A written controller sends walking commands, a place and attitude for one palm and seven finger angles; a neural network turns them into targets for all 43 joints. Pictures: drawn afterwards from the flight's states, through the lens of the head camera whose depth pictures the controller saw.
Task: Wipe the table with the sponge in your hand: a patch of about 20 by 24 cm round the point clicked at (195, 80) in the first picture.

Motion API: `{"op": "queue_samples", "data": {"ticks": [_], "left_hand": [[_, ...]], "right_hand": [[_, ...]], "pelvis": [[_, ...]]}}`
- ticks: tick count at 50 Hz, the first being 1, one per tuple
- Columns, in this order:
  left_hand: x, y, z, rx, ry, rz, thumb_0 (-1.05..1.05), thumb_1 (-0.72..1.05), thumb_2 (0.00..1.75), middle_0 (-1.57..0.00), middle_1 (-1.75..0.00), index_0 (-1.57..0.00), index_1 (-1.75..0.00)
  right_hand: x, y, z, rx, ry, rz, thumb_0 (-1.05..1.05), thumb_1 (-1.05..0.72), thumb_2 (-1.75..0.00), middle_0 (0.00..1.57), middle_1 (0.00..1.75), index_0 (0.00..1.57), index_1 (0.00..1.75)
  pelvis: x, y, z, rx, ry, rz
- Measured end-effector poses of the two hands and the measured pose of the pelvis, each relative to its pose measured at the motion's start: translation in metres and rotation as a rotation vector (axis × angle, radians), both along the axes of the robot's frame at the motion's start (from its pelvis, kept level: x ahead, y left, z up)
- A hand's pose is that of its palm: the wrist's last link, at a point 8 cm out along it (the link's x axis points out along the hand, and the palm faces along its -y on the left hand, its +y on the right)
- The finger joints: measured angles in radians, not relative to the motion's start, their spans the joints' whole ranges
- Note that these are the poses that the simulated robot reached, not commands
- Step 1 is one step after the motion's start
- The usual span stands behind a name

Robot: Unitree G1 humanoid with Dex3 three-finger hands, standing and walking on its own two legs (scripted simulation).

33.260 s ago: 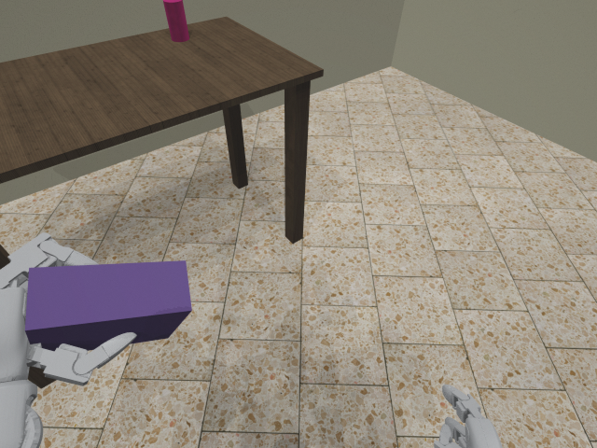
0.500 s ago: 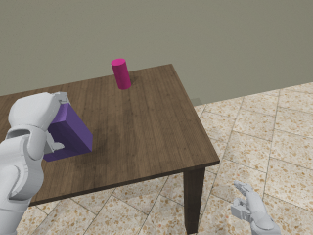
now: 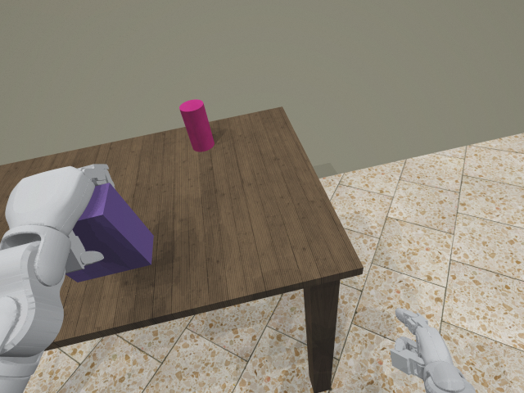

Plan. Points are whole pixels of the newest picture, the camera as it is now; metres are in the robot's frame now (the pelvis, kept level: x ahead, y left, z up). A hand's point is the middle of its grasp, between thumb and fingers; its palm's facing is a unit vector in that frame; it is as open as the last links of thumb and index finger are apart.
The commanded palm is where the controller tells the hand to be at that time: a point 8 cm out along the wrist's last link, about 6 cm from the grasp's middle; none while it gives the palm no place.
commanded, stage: bring the sponge back beside the body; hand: left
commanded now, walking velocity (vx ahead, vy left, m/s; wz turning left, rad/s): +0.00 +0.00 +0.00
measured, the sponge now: (101, 244) +0.26 +0.28 +0.14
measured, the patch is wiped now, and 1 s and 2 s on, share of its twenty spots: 1.00 1.00 1.00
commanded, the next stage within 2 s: step back with the hand held close in 1.28 s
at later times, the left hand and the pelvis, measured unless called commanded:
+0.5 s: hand (68, 248) +0.22 +0.28 +0.18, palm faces +0.12 -0.06 -0.99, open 9.6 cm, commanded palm +0.17 +0.29 +0.25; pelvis -0.01 +0.00 +0.00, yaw +0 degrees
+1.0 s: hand (57, 277) +0.18 +0.28 +0.17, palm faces +0.12 -0.06 -0.99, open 9.6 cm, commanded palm +0.14 +0.29 +0.24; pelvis -0.01 +0.01 +0.00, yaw +0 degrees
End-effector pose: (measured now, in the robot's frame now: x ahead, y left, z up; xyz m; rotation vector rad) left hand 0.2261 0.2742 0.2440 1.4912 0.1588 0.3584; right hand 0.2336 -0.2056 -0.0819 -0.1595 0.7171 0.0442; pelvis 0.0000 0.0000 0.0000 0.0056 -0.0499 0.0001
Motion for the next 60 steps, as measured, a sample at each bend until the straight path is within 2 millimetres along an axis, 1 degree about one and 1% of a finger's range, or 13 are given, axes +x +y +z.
{"op": "queue_samples", "data": {"ticks": [3,7,11,16,20,31,40,48,53,60], "left_hand": [[-0.004,0.003,-0.004,-0.007,0.012,0.019,0.00,-0.49,1.09,-0.78,-1.38,-0.79,-1.38],[-0.008,0.003,-0.009,-0.010,0.026,0.014,0.00,-0.49,1.09,-0.78,-1.38,-0.79,-1.38],[-0.012,0.000,-0.010,-0.007,0.021,-0.013,0.00,-0.49,1.09,-0.78,-1.38,-0.79,-1.37],[-0.018,0.002,-0.009,-0.003,0.009,-0.008,0.00,-0.49,1.09,-0.78,-1.38,-0.79,-1.37],[-0.025,0.004,-0.009,-0.012,0.003,0.004,0.00,-0.49,1.09,-0.78,-1.38,-0.79,-1.38],[-0.042,0.005,-0.020,-0.019,0.026,-0.005,0.00,-0.49,1.09,-0.78,-1.38,-0.79,-1.38],[-0.055,0.006,-0.019,-0.014,0.008,-0.010,0.00,-0.49,1.09,-0.78,-1.38,-0.79,-1.38],[-0.067,0.006,-0.024,-0.025,0.020,0.000,0.00,-0.49,1.09,-0.78,-1.38,-0.79,-1.38],[-0.070,0.005,-0.025,-0.016,0.014,-0.007,0.00,-0.49,1.09,-0.78,-1.38,-0.79,-1.37],[-0.069,0.006,-0.022,-0.018,-0.004,-0.004,0.00,-0.49,1.09,-0.78,-1.38,-0.79,-1.37]], "right_hand": [[0.002,0.002,0.001,-0.002,-0.007,0.004,0.01,-0.90,-0.90,0.20,0.30,0.20,0.30],[0.005,0.006,0.005,-0.005,-0.026,0.012,0.01,-0.90,-0.90,0.20,0.30,0.20,0.30],[0.009,0.009,0.010,-0.003,-0.047,0.019,0.01,-0.90,-0.90,0.20,0.30,0.20,0.30],[0.010,0.012,0.013,0.000,-0.056,0.026,0.01,-0.90,-0.90,0.20,0.30,0.20,0.30],[0.009,0.014,0.014,0.003,-0.059,0.027,0.01,-0.90,-0.90,0.20,0.30,0.20,0.30],[0.002,0.016,0.013,-0.011,-0.053,0.027,0.01,-0.90,-0.90,0.20,0.30,0.20,0.30],[-0.003,0.018,0.012,-0.004,-0.054,0.026,0.01,-0.90,-0.90,0.20,0.30,0.20,0.30],[-0.004,0.017,0.014,-0.009,-0.066,0.024,0.01,-0.90,-0.90,0.20,0.30,0.20,0.30],[-0.004,0.016,0.015,-0.018,-0.072,0.025,0.01,-0.90,-0.90,0.20,0.30,0.20,0.30],[-0.005,0.016,0.018,-0.014,-0.085,0.024,0.01,-0.90,-0.90,0.20,0.30,0.20,0.30]], "pelvis": [[-0.001,0.000,0.000,0.000,-0.003,0.003],[-0.002,-0.001,0.000,-0.001,-0.007,0.007],[-0.002,0.000,0.000,-0.002,-0.010,0.004],[-0.004,0.001,0.000,-0.003,-0.014,0.001],[-0.004,0.002,0.000,-0.003,-0.014,-0.001],[-0.009,0.005,0.000,-0.006,-0.026,0.000],[-0.010,0.006,0.000,-0.007,-0.031,-0.007],[-0.012,0.007,0.000,-0.007,-0.038,-0.007],[-0.014,0.006,-0.001,-0.008,-0.046,-0.005],[-0.015,0.005,0.000,-0.008,-0.048,-0.008]]}}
